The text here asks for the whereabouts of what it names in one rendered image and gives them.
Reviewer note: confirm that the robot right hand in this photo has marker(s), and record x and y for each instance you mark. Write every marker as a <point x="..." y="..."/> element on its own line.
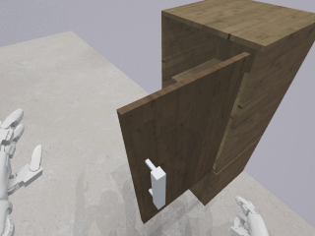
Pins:
<point x="254" y="224"/>

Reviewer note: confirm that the robot left forearm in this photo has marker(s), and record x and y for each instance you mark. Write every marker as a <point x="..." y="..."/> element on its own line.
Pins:
<point x="7" y="226"/>

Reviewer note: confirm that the robot left hand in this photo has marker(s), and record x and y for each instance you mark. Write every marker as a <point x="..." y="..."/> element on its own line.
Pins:
<point x="10" y="133"/>

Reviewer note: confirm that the cupboard door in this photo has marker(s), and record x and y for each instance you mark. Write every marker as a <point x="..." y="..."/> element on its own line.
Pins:
<point x="179" y="129"/>

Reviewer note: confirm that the handle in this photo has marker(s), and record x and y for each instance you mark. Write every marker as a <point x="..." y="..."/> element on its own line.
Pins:
<point x="158" y="189"/>

